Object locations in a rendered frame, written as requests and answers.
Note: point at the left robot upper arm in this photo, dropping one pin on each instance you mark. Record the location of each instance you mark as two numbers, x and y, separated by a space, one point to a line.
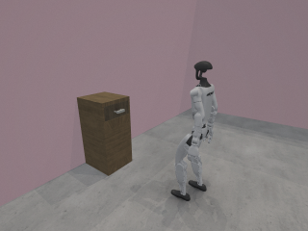
196 94

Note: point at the drawer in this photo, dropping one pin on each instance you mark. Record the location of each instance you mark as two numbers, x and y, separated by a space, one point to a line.
110 110

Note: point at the robot torso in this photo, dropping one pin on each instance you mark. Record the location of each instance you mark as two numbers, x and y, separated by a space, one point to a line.
207 101

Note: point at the robot right hand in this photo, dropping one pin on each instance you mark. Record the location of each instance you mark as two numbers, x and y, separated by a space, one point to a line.
211 133

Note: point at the right robot upper arm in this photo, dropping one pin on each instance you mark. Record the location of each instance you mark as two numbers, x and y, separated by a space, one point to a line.
214 101

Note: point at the left robot forearm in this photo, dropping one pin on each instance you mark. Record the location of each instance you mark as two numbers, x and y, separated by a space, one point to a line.
197 129

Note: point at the robot left hand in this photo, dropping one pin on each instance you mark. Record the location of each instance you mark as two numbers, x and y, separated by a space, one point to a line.
193 151

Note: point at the right robot forearm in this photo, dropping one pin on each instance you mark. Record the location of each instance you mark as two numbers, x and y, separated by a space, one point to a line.
211 119

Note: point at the cabinet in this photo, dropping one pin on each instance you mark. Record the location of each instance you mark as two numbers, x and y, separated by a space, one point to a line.
107 144

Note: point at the left robot foot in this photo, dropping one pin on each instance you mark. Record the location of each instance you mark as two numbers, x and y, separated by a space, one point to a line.
179 195

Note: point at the handle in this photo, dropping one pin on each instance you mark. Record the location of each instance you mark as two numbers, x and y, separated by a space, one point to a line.
120 111

